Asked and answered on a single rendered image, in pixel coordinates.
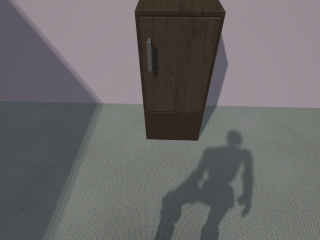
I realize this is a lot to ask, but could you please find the handle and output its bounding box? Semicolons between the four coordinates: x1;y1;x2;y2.
146;38;152;72

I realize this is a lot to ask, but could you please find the cupboard door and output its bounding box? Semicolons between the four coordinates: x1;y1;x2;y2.
139;16;221;112

